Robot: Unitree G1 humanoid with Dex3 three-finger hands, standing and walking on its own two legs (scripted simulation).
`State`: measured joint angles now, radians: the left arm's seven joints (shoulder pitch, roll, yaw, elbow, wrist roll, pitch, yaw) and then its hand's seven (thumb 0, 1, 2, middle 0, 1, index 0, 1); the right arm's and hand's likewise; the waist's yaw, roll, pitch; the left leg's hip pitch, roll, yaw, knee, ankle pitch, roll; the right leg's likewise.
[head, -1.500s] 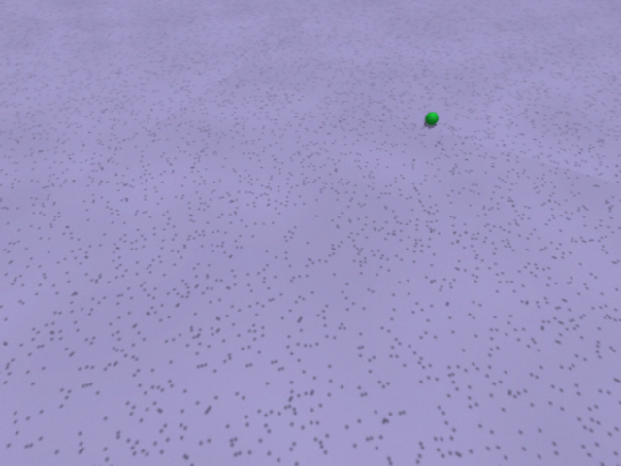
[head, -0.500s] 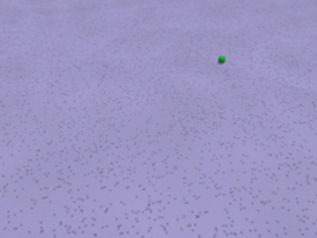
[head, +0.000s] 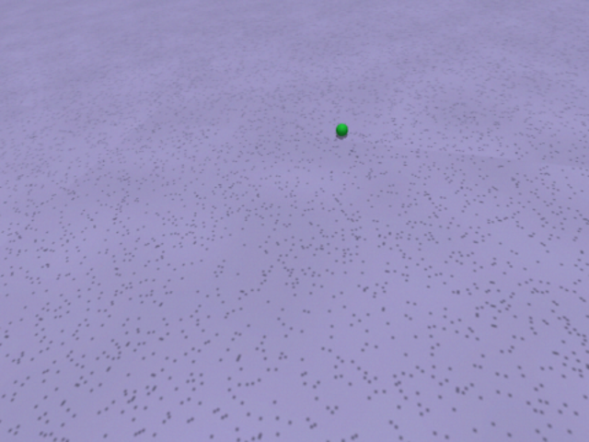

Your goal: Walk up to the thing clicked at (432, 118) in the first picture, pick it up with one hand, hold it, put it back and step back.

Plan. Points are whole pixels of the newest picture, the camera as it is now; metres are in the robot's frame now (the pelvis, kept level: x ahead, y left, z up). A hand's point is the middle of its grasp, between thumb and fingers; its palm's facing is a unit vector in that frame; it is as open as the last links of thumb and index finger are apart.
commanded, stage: walk up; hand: left
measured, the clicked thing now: (341, 129) +1.97 -0.22 -0.71
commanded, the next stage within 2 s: none
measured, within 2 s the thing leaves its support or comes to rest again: neither
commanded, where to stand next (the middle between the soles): +1.53 -0.31 m, yaw -14 degrees
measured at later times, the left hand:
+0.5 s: hand (184, 353) +0.33 +0.24 -0.15, palm faces -0.12 -0.94 -0.33, open 7.4 cm
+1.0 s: hand (265, 178) +0.76 +0.10 -0.09, palm faces -0.22 -0.90 -0.38, open 7.4 cm
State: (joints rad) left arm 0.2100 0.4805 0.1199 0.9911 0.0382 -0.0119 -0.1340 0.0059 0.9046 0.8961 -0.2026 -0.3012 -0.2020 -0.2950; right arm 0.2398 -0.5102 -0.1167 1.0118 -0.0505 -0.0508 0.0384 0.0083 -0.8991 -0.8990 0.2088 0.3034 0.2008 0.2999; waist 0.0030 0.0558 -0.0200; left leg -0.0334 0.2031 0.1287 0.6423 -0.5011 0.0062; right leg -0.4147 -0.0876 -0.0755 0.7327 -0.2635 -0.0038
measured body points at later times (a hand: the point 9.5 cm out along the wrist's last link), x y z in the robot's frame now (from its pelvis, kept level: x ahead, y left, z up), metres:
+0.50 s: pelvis +0.29 -0.03 +0.01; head +0.32 -0.01 +0.45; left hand +0.33 +0.29 -0.13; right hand +0.38 -0.36 -0.08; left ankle +0.40 +0.07 -0.71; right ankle +0.08 -0.12 -0.68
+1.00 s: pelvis +0.58 -0.13 +0.01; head +0.58 -0.16 +0.46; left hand +0.77 +0.15 -0.07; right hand +0.54 -0.45 -0.12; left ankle +0.49 +0.04 -0.62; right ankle +0.62 -0.25 -0.71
